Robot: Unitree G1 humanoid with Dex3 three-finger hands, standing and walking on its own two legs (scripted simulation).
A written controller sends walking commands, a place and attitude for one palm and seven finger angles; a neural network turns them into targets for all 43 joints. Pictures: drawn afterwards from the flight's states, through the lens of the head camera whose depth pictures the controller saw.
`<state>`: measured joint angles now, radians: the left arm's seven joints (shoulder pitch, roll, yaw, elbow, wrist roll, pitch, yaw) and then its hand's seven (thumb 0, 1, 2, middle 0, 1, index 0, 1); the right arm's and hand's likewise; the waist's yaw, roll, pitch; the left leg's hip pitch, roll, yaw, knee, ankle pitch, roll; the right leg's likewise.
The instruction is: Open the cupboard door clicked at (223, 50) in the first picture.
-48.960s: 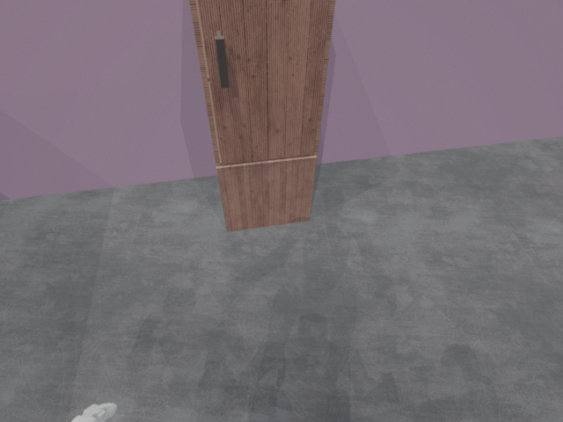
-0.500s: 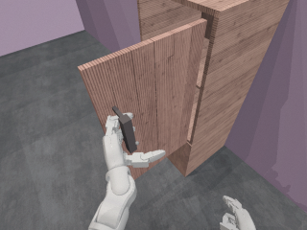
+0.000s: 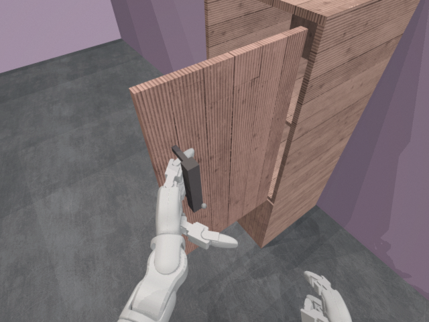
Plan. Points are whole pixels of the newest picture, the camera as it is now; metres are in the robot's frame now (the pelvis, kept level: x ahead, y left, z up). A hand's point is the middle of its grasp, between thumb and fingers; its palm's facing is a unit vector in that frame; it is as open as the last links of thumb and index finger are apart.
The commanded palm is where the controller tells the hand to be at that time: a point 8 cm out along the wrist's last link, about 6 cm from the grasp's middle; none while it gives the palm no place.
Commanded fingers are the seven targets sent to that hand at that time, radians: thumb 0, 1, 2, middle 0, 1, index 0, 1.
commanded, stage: slide the hand sideways off the handle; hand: left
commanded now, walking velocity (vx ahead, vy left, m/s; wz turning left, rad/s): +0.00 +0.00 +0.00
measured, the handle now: (186, 179) +0.36 +0.09 +0.08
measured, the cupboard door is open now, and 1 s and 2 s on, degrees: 89 94 94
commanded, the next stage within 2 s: draw the hand back to the body in 1.10 s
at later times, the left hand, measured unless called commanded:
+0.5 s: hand (191, 235) +0.24 +0.06 +0.08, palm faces -0.08 -1.00 -0.02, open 16.3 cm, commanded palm +0.22 +0.11 +0.08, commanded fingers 0.00 -0.50 0.30 -0.15 -0.30 -0.15 -0.30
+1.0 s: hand (158, 256) +0.21 +0.11 +0.08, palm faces -0.02 -1.00 -0.04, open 16.3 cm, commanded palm +0.17 +0.17 +0.08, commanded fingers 0.00 -0.50 0.30 -0.15 -0.30 -0.15 -0.30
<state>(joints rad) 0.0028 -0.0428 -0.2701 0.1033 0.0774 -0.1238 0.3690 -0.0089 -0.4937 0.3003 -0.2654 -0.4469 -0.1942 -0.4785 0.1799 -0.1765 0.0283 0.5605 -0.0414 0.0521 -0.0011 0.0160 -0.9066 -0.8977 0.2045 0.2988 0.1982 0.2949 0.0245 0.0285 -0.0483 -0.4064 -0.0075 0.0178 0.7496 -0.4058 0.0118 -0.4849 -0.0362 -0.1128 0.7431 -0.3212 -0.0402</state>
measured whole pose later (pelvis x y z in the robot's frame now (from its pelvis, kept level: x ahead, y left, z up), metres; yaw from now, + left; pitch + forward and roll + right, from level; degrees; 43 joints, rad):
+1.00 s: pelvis +0.01 -0.01 -0.01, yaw +0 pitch +6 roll +0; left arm 0.55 0.14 -0.06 -0.33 -0.13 -0.23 -0.09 -0.01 -0.50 0.30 -0.15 -0.31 -0.16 -0.30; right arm 0.27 -0.24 0.03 0.45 0.01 -0.14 -0.03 0.02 -0.91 -0.90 0.20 0.30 0.20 0.29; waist 0.02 0.04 -0.07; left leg -0.47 0.01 0.00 0.84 -0.47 -0.01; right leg -0.54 -0.02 -0.12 0.83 -0.39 -0.05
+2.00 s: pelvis +0.02 +0.02 +0.02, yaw +0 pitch -2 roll -1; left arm 0.56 0.28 0.13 -0.46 -0.04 -0.07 0.10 -0.01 -0.09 0.47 -0.17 -0.30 -0.17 -0.30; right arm 0.23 -0.22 0.06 0.57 -0.01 -0.17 -0.09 0.02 -0.90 -0.90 0.21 0.30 0.20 0.30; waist 0.06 0.07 0.01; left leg -0.17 -0.01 0.02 0.56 -0.36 0.03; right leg -0.23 -0.02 -0.11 0.53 -0.26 -0.01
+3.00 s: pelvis +0.02 +0.01 +0.03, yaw -1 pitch -3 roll -1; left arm 0.43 0.35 0.38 -0.38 -0.04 -0.14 0.11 0.02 0.89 0.90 -0.21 -0.31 -0.21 -0.30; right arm 0.17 -0.22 0.03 0.62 0.00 -0.09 -0.07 0.02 -0.90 -0.90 0.21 0.30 0.20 0.30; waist 0.05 0.06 0.05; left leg -0.08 0.01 0.02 0.42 -0.28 0.02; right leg -0.13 0.00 -0.11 0.36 -0.17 -0.02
